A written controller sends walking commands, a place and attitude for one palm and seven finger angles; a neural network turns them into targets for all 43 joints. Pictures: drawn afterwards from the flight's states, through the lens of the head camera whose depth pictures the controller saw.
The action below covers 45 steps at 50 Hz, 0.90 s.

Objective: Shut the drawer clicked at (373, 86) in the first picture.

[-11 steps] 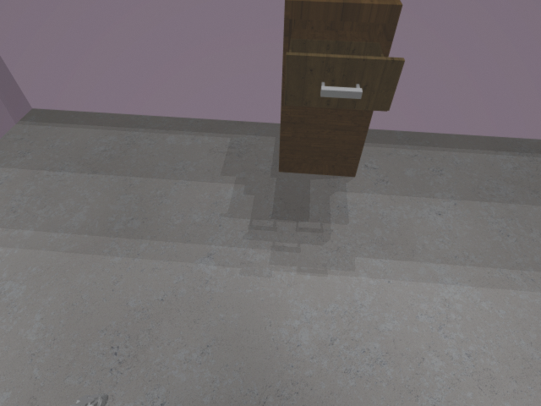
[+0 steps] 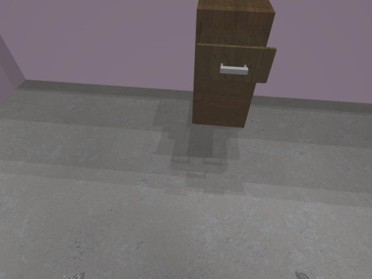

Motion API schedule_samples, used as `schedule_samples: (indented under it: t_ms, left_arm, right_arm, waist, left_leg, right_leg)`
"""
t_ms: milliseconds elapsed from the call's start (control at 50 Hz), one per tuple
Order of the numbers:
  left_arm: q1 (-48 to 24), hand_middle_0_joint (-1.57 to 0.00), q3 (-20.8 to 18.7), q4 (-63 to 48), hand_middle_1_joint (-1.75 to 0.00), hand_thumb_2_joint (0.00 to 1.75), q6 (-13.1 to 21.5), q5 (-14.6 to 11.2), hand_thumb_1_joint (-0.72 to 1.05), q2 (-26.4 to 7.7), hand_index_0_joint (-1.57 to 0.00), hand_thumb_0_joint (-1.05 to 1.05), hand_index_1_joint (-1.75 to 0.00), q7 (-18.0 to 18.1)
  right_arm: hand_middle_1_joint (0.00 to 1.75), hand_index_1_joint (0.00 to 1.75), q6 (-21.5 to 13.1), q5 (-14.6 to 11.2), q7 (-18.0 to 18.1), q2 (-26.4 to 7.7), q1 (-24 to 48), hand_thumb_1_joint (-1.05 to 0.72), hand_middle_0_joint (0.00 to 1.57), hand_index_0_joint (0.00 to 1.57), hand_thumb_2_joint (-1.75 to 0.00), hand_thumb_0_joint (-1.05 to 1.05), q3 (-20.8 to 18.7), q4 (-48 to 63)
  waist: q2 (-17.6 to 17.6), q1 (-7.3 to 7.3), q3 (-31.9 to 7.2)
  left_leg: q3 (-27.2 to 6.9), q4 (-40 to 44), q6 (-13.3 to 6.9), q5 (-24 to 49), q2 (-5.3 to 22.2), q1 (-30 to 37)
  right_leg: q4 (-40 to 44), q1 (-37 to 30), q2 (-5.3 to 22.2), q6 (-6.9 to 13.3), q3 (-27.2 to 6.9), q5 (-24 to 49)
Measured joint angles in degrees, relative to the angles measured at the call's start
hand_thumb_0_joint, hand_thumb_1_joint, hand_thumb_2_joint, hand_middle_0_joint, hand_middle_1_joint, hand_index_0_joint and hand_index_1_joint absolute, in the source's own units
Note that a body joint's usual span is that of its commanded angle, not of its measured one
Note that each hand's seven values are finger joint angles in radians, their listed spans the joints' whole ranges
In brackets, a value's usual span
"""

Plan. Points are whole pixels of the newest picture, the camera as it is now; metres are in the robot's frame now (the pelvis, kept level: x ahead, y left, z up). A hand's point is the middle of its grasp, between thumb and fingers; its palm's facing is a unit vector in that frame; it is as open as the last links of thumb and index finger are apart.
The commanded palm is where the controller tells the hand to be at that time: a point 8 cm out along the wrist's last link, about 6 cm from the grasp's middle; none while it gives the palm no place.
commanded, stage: stand and wait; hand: left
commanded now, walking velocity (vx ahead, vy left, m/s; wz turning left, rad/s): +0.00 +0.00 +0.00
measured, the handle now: (233, 68) +1.07 -0.17 -0.08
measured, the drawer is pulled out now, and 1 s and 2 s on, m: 0.30 0.30 0.30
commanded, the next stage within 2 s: look at it before walking up in 0.60 s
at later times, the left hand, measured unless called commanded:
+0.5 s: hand out of the picture +0.05 +0.24 -0.15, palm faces -0.02 -0.94 -0.34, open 7.4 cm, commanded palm none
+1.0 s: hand out of the picture +0.05 +0.23 -0.15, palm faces -0.03 -0.95 -0.32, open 7.4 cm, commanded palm none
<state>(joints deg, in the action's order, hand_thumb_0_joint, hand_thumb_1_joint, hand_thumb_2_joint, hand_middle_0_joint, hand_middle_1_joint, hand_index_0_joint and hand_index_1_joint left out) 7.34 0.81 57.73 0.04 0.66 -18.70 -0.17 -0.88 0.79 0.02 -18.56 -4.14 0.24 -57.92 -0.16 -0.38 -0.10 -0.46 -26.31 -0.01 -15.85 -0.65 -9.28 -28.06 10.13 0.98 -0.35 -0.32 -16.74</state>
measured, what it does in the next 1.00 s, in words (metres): stands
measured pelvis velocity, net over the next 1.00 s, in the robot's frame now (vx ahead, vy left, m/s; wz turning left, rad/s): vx -0.02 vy -0.01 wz -0.01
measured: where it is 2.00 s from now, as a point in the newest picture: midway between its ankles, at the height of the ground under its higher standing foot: outside the picture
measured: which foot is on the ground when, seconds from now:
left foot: down 0.00-1.00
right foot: down 0.00-1.00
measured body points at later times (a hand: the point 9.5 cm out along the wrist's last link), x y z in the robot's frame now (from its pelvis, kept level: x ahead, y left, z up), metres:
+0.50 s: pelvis -0.02 -0.01 +0.00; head -0.02 -0.01 +0.45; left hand +0.05 +0.29 -0.13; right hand +0.05 -0.31 -0.13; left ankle -0.02 +0.12 -0.74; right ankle -0.02 -0.12 -0.74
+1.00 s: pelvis -0.02 -0.01 +0.01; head -0.03 -0.01 +0.46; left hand +0.05 +0.28 -0.13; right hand +0.05 -0.31 -0.13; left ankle -0.02 +0.12 -0.74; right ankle -0.02 -0.12 -0.74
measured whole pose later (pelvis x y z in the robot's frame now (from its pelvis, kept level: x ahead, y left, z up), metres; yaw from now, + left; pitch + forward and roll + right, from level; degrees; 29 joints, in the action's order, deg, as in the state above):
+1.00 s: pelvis -0.02 -0.01 +0.01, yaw -1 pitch -2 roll +0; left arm 8.4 0.3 62.6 0.3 0.6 -19.2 -0.4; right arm -1.0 0.4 0.0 -19.0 -7.5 0.1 -64.1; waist -0.7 0.0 1.0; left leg -0.4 -21.7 1.0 -11.6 0.7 -8.2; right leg -22.9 9.0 -0.4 0.5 -0.3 -12.0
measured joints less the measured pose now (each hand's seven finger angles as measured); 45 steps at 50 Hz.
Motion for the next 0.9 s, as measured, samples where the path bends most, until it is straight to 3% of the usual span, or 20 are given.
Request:
schedule_samples:
  t_ms: [400,900]
  left_arm:
    - [1.92,-0.20,-0.65,4.15,-0.30,0.90,-0.10,-0.15,0.90,-0.97,-0.20,0.01,-0.30,-0.13]
    - [0.86,-0.20,-0.48,4.63,-0.30,0.90,0.32,-0.03,0.90,-0.49,-0.20,0.01,-0.30,-0.23]
  right_arm:
    - [0.30,0.30,0.40,-0.27,0.19,-1.21,-3.55,-0.91,0.20,0.21,-0.89,0.01,-0.25,-4.94]
    - [0.30,0.30,-0.07,-0.32,-0.10,-0.39,-3.39,-0.91,0.20,0.21,-0.89,0.01,-0.08,-6.11]
  waist:
    - [-0.17,0.35,1.32]
    - [-0.35,0.51,0.94]
  left_leg:
    - [-0.21,2.84,1.02,2.51,1.27,0.94]
    - [0.02,4.43,1.08,4.20,1.44,0.89]
  right_leg:
    - [3.20,-1.02,-1.24,0.94,0.24,2.79]
    - [4.92,-0.93,-1.40,0.92,0.00,4.65]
